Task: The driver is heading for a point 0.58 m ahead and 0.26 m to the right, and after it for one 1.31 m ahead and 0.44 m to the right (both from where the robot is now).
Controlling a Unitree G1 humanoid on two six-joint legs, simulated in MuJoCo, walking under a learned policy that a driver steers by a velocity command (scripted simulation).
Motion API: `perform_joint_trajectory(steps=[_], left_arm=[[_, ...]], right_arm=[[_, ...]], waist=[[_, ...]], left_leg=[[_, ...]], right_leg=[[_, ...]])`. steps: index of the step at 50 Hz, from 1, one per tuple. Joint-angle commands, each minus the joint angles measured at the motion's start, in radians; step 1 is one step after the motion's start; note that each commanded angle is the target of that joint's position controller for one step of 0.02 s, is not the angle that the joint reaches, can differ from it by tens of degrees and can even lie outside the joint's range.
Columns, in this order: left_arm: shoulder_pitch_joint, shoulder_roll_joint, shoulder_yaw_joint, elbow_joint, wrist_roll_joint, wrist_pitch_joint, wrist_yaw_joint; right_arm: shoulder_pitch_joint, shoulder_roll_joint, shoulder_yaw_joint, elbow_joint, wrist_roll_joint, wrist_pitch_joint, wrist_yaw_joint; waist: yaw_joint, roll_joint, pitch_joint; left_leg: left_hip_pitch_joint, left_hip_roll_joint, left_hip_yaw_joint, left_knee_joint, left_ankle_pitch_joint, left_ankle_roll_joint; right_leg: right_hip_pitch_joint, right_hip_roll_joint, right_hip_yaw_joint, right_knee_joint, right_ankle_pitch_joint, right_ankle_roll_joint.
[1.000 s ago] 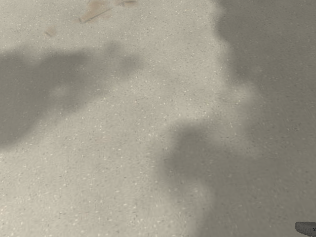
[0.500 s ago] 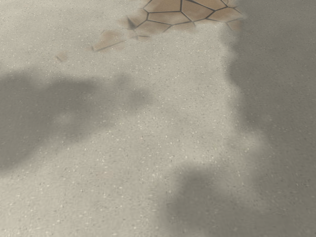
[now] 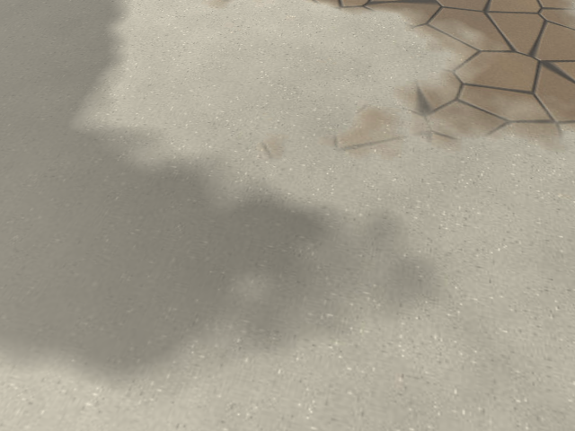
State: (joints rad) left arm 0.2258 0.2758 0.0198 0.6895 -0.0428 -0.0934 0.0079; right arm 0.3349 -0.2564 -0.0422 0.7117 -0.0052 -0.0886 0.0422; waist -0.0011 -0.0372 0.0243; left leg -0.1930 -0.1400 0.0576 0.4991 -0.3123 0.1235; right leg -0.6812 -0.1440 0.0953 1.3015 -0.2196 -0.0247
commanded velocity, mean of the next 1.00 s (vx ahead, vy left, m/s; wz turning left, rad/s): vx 0.38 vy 0.00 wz -0.78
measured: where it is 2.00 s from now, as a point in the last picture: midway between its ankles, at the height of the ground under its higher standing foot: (565, 325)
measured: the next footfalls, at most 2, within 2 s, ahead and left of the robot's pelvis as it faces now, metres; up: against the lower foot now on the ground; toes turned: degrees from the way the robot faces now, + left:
right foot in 0.24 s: +0.46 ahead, -0.09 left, +0.00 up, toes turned -7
left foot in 0.68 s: +0.62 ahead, +0.06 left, +0.00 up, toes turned -45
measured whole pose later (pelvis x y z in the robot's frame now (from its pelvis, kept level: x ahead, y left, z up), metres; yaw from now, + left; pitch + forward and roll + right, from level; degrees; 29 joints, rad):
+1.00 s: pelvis +0.50 +0.01 +0.02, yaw -51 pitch +1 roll +0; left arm 0.30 0.33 0.07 0.59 -0.03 0.03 0.01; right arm 0.31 -0.30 -0.06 0.69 -0.02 -0.06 -0.03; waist -0.03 0.00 -0.05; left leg -0.20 0.03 0.09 0.38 -0.20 0.01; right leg -0.71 -0.10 0.03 1.31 -0.22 0.08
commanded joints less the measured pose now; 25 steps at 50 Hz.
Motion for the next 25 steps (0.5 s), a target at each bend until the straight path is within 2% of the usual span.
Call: perform_joint_trajectory(steps=[1,3,4,6,7,9,10,11,12,13,14,15,16,17,18,19,20,21,22,23,25], left_arm=[[0.011,0.058,0.014,-0.035,0.012,0.030,0.000],[-0.058,0.056,0.015,-0.049,0.022,0.009,-0.009],[-0.083,0.046,0.012,-0.050,0.031,-0.005,-0.023],[-0.150,0.009,0.005,-0.065,0.036,-0.031,-0.055],[-0.154,0.014,0.009,-0.067,0.032,-0.038,-0.070],[-0.083,0.066,0.034,-0.056,0.025,-0.035,-0.096],[0.023,0.108,0.055,-0.038,0.022,-0.021,-0.098],[0.215,0.181,0.089,0.001,0.016,0.000,-0.091],[0.431,0.217,0.105,0.051,0.016,0.021,-0.071],[0.425,0.223,0.088,0.063,0.053,0.027,-0.044],[0.278,0.256,0.076,-0.010,0.121,0.003,-0.036],[0.169,0.247,0.096,-0.102,0.095,0.021,-0.032],[0.069,0.210,0.086,-0.126,0.055,0.027,-0.028],[0.004,0.167,0.071,-0.146,0.029,0.030,-0.026],[-0.034,0.175,0.074,-0.158,0.030,0.034,-0.025],[-0.058,0.172,0.077,-0.163,0.037,0.038,-0.024],[-0.062,0.167,0.078,-0.155,0.036,0.042,-0.021],[-0.039,0.172,0.082,-0.141,0.036,0.045,-0.012],[-0.010,0.182,0.087,-0.125,0.036,0.052,-0.001],[0.009,0.193,0.092,-0.114,0.032,0.066,0.011],[0.004,0.199,0.097,-0.115,0.014,0.095,0.032]], right_arm=[[-0.058,-0.090,-0.023,-0.040,-0.002,-0.049,-0.008],[-0.047,-0.090,-0.018,-0.025,-0.007,-0.059,-0.025],[-0.039,-0.094,-0.015,-0.018,-0.009,-0.062,-0.037],[0.029,-0.129,-0.017,0.013,-0.009,-0.062,-0.065],[0.041,-0.154,-0.020,0.021,-0.009,-0.055,-0.078],[0.011,-0.205,-0.034,0.006,-0.005,-0.024,-0.110],[-0.019,-0.224,-0.045,-0.010,-0.004,-0.006,-0.123],[-0.074,-0.227,-0.051,-0.035,-0.016,0.006,-0.128],[-0.180,-0.220,-0.055,-0.063,0.003,0.009,-0.119],[-0.146,-0.026,-0.010,-0.110,-0.027,-0.009,-0.073],[0.111,-0.018,0.022,-0.130,0.011,-0.026,-0.046],[0.024,-0.151,0.005,-0.136,0.012,-0.028,-0.038],[-0.067,-0.164,-0.001,-0.174,0.011,-0.021,-0.037],[-0.087,-0.164,-0.004,-0.172,-0.006,-0.004,-0.046],[-0.087,-0.159,-0.004,-0.176,-0.011,0.014,-0.051],[-0.087,-0.169,-0.010,-0.171,-0.014,0.029,-0.055],[-0.086,-0.157,-0.009,-0.165,-0.021,0.032,-0.063],[-0.103,-0.128,0.000,-0.166,-0.030,0.029,-0.072],[-0.127,-0.107,0.006,-0.171,-0.033,0.028,-0.079],[-0.143,-0.095,0.009,-0.173,-0.028,0.032,-0.084],[-0.172,-0.102,0.006,-0.169,-0.010,0.042,-0.087]], waist=[[0.022,0.072,0.107],[-0.001,0.063,0.126],[-0.013,0.042,0.114],[-0.053,0.034,0.085],[-0.051,0.056,0.059],[-0.004,0.131,-0.017],[0.052,0.172,-0.075],[0.156,0.189,-0.146],[0.292,0.083,-0.164],[0.186,-0.366,-0.162],[0.044,-0.236,-0.476],[0.087,-0.022,-0.504],[0.017,0.132,-0.273],[-0.028,0.218,-0.194],[-0.055,0.191,-0.111],[-0.069,0.149,-0.054],[-0.071,0.130,-0.041],[-0.059,0.121,-0.063],[-0.044,0.106,-0.104],[-0.035,0.078,-0.157],[-0.021,0.012,-0.218]], left_leg=[[-0.176,0.233,-0.101,-0.341,0.305,0.051],[-0.180,0.175,0.022,-0.342,0.521,-0.024],[-0.174,0.159,0.066,-0.332,0.631,-0.065],[-0.083,0.185,0.079,-0.311,0.753,-0.119],[-0.003,0.196,0.087,-0.268,0.861,-0.141],[0.136,0.220,0.107,-0.092,1.106,-0.181],[0.156,0.244,0.099,0.041,1.253,-0.196],[0.098,0.257,0.088,0.264,1.307,-0.205],[-0.031,0.187,0.107,0.701,0.968,-0.228],[-0.453,-0.025,0.049,1.235,-0.409,-0.268],[-0.562,-0.008,-0.254,1.372,-0.363,-0.253],[-0.481,0.034,-0.296,1.252,-0.239,-0.203],[-0.529,0.061,-0.256,1.110,-0.187,-0.162],[-0.498,0.103,-0.242,1.004,-0.148,-0.151],[-0.453,0.109,-0.238,0.918,-0.129,-0.159],[-0.414,0.126,-0.236,0.825,-0.124,-0.173],[-0.376,0.133,-0.222,0.729,-0.120,-0.190],[-0.351,0.125,-0.200,0.633,-0.101,-0.208],[-0.334,0.108,-0.190,0.556,-0.068,-0.226],[-0.320,0.093,-0.192,0.506,-0.014,-0.240],[-0.311,0.074,-0.208,0.415,0.097,-0.252]], right_leg=[[-0.037,-0.016,0.000,-0.103,0.157,0.006],[0.015,0.045,-0.058,-0.314,0.336,0.011],[0.083,0.076,-0.117,-0.428,0.436,0.010],[0.161,0.135,-0.186,-0.612,0.606,0.007],[0.181,0.174,-0.213,-0.673,0.643,0.004],[0.258,0.249,-0.261,-0.729,0.589,0.002],[0.358,0.283,-0.267,-0.708,0.489,-0.011],[0.541,0.280,-0.227,-0.665,0.439,-0.042],[0.721,0.183,-0.097,-0.793,0.564,-0.116],[1.000,0.065,0.092,-0.644,1.086,-0.222],[1.141,-0.181,0.591,-0.743,0.914,-0.425],[1.016,-0.158,0.644,-0.875,0.553,-0.425],[0.783,-0.092,0.603,-0.975,0.209,-0.391],[0.616,-0.063,0.586,-1.033,0.038,-0.353],[0.464,-0.023,0.569,-1.067,0.041,-0.336],[0.365,0.027,0.503,-1.077,0.118,-0.317],[0.302,0.066,0.427,-1.048,0.275,-0.301],[0.285,0.093,0.360,-1.005,0.485,-0.292],[0.298,0.109,0.327,-0.968,0.617,-0.283],[0.330,0.118,0.319,-0.942,0.651,-0.265],[0.381,0.143,0.319,-0.910,0.519,-0.209]])
Velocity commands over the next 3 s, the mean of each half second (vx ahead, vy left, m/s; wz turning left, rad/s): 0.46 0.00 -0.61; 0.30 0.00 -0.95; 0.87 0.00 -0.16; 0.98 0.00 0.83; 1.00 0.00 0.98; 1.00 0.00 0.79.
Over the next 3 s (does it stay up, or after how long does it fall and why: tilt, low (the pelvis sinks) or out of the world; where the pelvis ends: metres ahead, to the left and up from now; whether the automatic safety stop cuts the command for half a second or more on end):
stays up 1.53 -0.71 0.00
